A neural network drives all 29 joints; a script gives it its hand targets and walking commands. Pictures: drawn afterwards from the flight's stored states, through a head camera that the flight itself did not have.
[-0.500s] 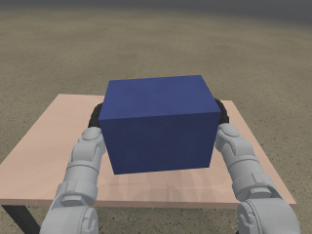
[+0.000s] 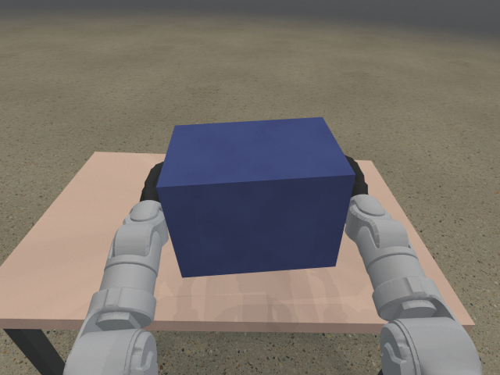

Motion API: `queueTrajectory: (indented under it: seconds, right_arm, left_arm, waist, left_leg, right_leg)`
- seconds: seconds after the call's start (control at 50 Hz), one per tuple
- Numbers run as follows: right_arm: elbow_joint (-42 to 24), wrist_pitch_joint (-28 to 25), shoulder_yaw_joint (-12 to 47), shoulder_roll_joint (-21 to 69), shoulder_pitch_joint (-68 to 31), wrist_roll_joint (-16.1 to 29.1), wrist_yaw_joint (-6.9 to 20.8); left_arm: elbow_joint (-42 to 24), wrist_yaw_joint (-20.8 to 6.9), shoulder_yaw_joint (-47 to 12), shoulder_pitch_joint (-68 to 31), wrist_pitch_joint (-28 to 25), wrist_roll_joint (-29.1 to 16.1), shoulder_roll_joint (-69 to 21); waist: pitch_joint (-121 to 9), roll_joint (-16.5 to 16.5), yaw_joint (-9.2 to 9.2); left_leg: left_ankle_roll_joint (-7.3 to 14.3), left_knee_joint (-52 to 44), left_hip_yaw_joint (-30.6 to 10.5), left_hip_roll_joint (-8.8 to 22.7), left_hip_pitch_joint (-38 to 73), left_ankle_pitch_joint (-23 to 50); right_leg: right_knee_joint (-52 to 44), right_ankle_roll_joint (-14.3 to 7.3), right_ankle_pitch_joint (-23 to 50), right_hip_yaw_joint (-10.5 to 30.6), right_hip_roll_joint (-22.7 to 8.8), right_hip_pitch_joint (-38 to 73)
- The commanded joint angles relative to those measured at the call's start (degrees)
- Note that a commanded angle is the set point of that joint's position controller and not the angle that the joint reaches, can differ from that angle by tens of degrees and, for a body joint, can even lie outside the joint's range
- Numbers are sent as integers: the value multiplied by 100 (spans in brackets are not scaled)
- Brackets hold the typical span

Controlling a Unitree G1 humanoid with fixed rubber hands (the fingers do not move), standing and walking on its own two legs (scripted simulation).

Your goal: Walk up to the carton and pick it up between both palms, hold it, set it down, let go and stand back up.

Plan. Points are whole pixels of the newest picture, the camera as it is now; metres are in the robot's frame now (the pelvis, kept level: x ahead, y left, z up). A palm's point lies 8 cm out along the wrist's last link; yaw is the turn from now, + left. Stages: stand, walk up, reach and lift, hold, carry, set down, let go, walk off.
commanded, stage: reach and lift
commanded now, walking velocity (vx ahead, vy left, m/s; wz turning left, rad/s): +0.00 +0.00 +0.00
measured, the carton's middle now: (254, 195) +0.37 +0.01 +0.17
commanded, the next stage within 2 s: hold in 0.06 s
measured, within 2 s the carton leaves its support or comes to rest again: neither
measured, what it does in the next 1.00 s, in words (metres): stands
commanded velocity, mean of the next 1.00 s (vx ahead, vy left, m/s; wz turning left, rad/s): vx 0.00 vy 0.00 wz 0.00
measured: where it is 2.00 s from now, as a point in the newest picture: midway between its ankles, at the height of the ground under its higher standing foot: outside the picture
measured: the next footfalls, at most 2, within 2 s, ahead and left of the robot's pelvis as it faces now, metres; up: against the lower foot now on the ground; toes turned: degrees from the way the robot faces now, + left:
none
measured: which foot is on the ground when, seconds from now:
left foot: down 0.00-1.00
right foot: down 0.00-1.00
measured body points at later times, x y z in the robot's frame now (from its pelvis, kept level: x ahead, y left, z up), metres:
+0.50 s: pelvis -0.01 +0.00 +0.00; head -0.08 +0.02 +0.44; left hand +0.37 +0.18 +0.17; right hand +0.37 -0.16 +0.19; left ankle +0.04 +0.13 -0.74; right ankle +0.03 -0.11 -0.74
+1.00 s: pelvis +0.00 +0.00 +0.00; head -0.07 +0.02 +0.44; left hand +0.37 +0.18 +0.17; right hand +0.38 -0.16 +0.19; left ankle +0.04 +0.13 -0.74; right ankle +0.03 -0.11 -0.74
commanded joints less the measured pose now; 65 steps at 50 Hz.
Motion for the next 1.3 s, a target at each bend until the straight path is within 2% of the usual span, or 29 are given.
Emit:
queueTrajectory:
  seconds: [0.0, 0.02, 0.06, 0.08, 0.12, 0.14, 0.18, 0.26, 0.3, 0.34, 0.36, 0.46, 0.5, 0.56, 0.62, 0.66, 0.72, 0.78, 0.8, 0.84, 0.86, 0.9, 0.96, 1.0, 1.04, 1.08, 1.14, 1.22, 1.28]
  right_arm:
    - [-3268, -256, 3012, 4529, -5382, 1059, 572]
    - [-3380, -215, 3100, 4496, -5217, 1118, 546]
    - [-3366, -94, 3150, 4412, -5062, 1226, 520]
    - [-3184, -4, 3038, 4284, -4972, 1163, 511]
    - [-2953, 126, 2968, 4169, -4766, 1144, 492]
    - [-2640, 207, 2796, 4012, -4705, 1026, 495]
    - [-2421, 283, 2678, 4004, -4665, 967, 502]
    - [-3044, 287, 2801, 4109, -5041, 1116, 508]
    - [-3437, 285, 2916, 4151, -5017, 1259, 509]
    - [-3480, 310, 2953, 4192, -5097, 1298, 509]
    - [-3615, 308, 2990, 4206, -5166, 1364, 509]
    - [-3148, 395, 2747, 4091, -5196, 1215, 580]
    - [-2717, 441, 2566, 4025, -5238, 1071, 633]
    - [-2428, 408, 2318, 3997, -5406, 885, 718]
    - [-2414, 359, 2320, 4109, -5461, 857, 779]
    - [-2245, 344, 2202, 4053, -5430, 773, 820]
    - [-2378, 286, 2257, 4078, -5528, 767, 847]
    - [-2028, 297, 2131, 4054, -5466, 653, 874]
    - [-2124, 271, 2144, 4063, -5484, 691, 871]
    - [-2158, 248, 2190, 4071, -5489, 719, 873]
    - [-2295, 240, 2291, 4103, -5408, 742, 846]
    - [-2628, 221, 2407, 4156, -5358, 838, 799]
    - [-2854, 247, 2617, 4193, -5187, 1032, 729]
    - [-3112, 279, 2699, 4107, -5222, 1108, 674]
    - [-3290, 318, 2799, 4139, -5112, 1203, 599]
    - [-3320, 379, 2863, 4118, -4954, 1303, 559]
    - [-3889, 421, 3132, 4156, -4936, 1527, 457]
    - [-3609, 608, 2961, 3967, -4640, 1469, 417]
    - [-3371, 666, 2850, 3908, -4656, 1358, 467]
  left_arm:
    - [-3511, -822, -3383, -6198, -438, -1083, -4280]
    - [-3703, -791, -3525, -6092, -377, -1119, -4302]
    - [-3801, -788, -3470, -5915, -266, -1064, -4259]
    - [-3466, -825, -3346, -5712, -147, -955, -4165]
    - [-3250, -901, -3055, -5356, 13, -747, -4012]
    - [-2919, -960, -2822, -5236, 115, -550, -3869]
    - [-2876, -1053, -2670, -5205, 193, -448, -3801]
    - [-3349, -1065, -2916, -5528, 232, -640, -3939]
    - [-3909, -1001, -3219, -5705, 200, -884, -4111]
    - [-3936, -944, -3307, -5898, 201, -940, -4136]
    - [-3943, -922, -3311, -5799, 222, -944, -4154]
    - [-3543, -924, -3123, -5779, 344, -817, -4091]
    - [-3207, -943, -2923, -5883, 376, -718, -4005]
    - [-2877, -979, -2751, -6020, 369, -647, -3936]
    - [-3084, -958, -2874, -6302, 291, -795, -4012]
    - [-2973, -962, -2859, -6315, 289, -759, -4015]
    - [-2832, -981, -2756, -6161, 296, -690, -3959]
    - [-2642, -1008, -2667, -6179, 282, -643, -3907]
    - [-2778, -1017, -2752, -6253, 265, -696, -3984]
    - [-2802, -1000, -2791, -6149, 261, -669, -4034]
    - [-2849, -1012, -2743, -5963, 288, -663, -3997]
    - [-3200, -1023, -2949, -6027, 247, -794, -4036]
    - [-3514, -985, -3052, -5910, 246, -828, -4110]
    - [-3427, -997, -3036, -5638, 307, -819, -4092]
    - [-3637, -991, -3096, -5552, 322, -844, -4093]
    - [-3895, -979, -3161, -5600, 338, -870, -4057]
    - [-4193, -960, -3374, -5417, 383, -981, -4125]
    - [-4123, -959, -3345, -5416, 507, -928, -4004]
    - [-3803, -1012, -3109, -5246, 578, -786, -3891]
  waist:
    - [-3161, 635, -300]
    - [-3279, 712, -365]
    - [-3138, 698, -309]
    - [-2809, 632, -337]
    - [-2397, 560, -302]
    - [-2065, 545, -285]
    - [-1872, 505, -298]
    - [-2311, 496, -291]
    - [-2856, 686, -340]
    - [-2928, 776, -294]
    - [-2946, 709, -271]
    - [-2411, 666, -265]
    - [-2063, 638, -259]
    - [-1845, 613, -260]
    - [-2122, 675, -262]
    - [-1951, 704, -309]
    - [-1920, 612, -231]
    - [-1745, 570, -258]
    - [-1903, 667, -315]
    - [-1832, 697, -254]
    - [-1979, 571, -252]
    - [-2233, 628, -310]
    - [-2418, 703, -282]
    - [-2431, 612, -263]
    - [-2613, 589, -294]
    - [-2739, 731, -290]
    - [-3082, 728, -276]
    - [-2630, 821, -378]
    - [-2340, 678, -309]
  left_leg:
    - [-23, -692, -4, -561, 1135, 1312]
    - [-73, -619, -40, -557, 1287, 1591]
    - [-85, -621, -70, -550, 1301, 1656]
    - [-72, -673, -59, -536, 1288, 1483]
    - [-24, -759, -31, -535, 1222, 1293]
    - [-1, -855, 4, -540, 1106, 958]
    - [54, -959, 52, -513, 1068, 724]
    - [57, -905, 54, -505, 1130, 900]
    - [-41, -743, 15, -528, 1357, 1433]
    - [-55, -707, -22, -530, 1370, 1353]
    - [-43, -698, -25, -534, 1335, 1372]
    - [-7, -866, -14, -491, 1191, 852]
    - [38, -980, 33, -480, 1063, 358]
    - [103, -1061, 62, -459, 880, -120]
    - [102, -1053, 64, -456, 898, -125]
    - [78, -1084, 68, -442, 904, -201]
    - [131, -1092, 112, -471, 797, -202]
    - [157, -1173, 119, -457, 767, -371]
    - [130, -1137, 99, -457, 797, -344]
    - [115, -1137, 86, -451, 855, -186]
    - [126, -1084, 127, -477, 917, 44]
    - [81, -1029, 102, -492, 962, 301]
    - [26, -917, 47, -493, 1135, 773]
    - [26, -862, 42, -535, 1136, 940]
    - [7, -800, 26, -567, 1198, 1179]
    - [-47, -755, 3, -572, 1271, 1376]
    - [-71, -623, -49, -597, 1385, 1826]
    - [-134, -690, -74, -589, 1297, 1505]
    - [-67, -827, -21, -561, 1158, 1108]
  right_leg:
    - [-429, 446, 2200, 253, -96, 1819]
    - [-400, 431, 2488, 211, -48, 1844]
    - [-414, 450, 2543, 228, -38, 1837]
    - [-481, 446, 2369, 218, -45, 1717]
    - [-556, 448, 2142, 230, -72, 1669]
    - [-639, 440, 1769, 235, -111, 1605]
    - [-693, 434, 1439, 238, -155, 1558]
    - [-647, 398, 1518, 240, -92, 1704]
    - [-519, 387, 2101, 222, -39, 1809]
    - [-532, 356, 1947, 219, -23, 1681]
    - [-536, 362, 1931, 218, 2, 1686]
    - [-671, 341, 1169, 183, -17, 1304]
    - [-767, 297, 473, 173, -44, 1086]
    - [-822, 263, -147, 192, -75, 907]
    - [-772, 232, -113, 215, -57, 962]
    - [-792, 197, -199, 200, -60, 841]
    - [-799, 225, -271, 207, -84, 951]
    - [-848, 211, -471, 220, -89, 875]
    - [-810, 205, -377, 227, -97, 934]
    - [-782, 208, -116, 179, -63, 934]
    - [-794, 232, 108, 206, -66, 1110]
    - [-702, 277, 558, 209, -85, 1307]
    - [-624, 291, 1125, 191, -42, 1443]
    - [-611, 346, 1446, 203, -34, 1577]
    - [-562, 361, 1805, 205, -9, 1759]
    - [-504, 377, 2090, 201, -19, 1848]
    - [-417, 422, 2688, 214, 10, 2035]
    - [-492, 396, 2288, 180, 2, 1789]
    - [-580, 374, 1812, 175, -7, 1659]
